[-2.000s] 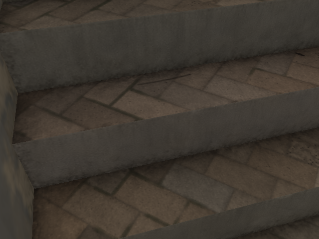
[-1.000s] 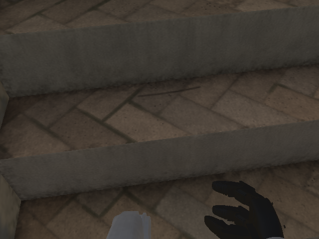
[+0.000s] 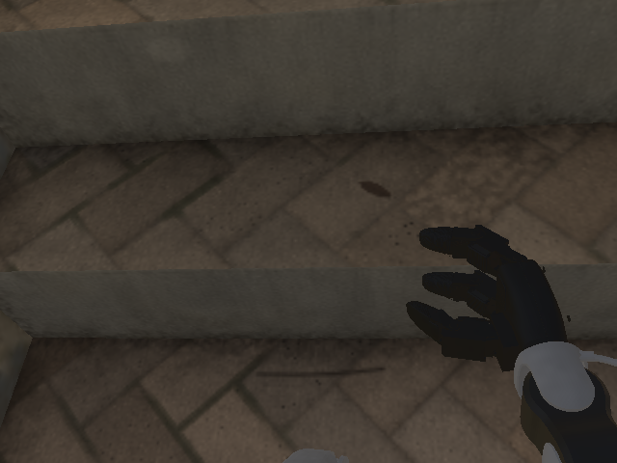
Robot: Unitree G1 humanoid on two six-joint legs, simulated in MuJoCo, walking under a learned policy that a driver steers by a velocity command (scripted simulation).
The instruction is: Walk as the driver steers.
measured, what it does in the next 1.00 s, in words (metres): climbs: right foot 0.21 m higher, then left foot 0.21 m higher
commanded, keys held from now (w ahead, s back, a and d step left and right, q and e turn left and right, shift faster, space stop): w+q+shift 0.18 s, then w+shift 0.66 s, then w+e+shift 0.16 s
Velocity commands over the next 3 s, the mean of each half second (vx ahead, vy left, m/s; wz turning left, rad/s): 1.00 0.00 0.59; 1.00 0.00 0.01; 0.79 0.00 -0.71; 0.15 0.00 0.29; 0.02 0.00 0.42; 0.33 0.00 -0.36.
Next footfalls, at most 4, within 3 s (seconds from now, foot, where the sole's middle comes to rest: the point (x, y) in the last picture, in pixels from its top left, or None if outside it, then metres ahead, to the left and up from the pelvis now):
0.40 right None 0.31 -0.10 -0.37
0.90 left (255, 218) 0.57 0.19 -0.16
1.32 right None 0.83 0.10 0.05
1.64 left None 1.10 0.31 0.26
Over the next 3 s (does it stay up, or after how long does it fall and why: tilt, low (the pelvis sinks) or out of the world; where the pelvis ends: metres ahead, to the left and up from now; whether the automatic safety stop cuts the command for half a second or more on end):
stays up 1.16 0.17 1.06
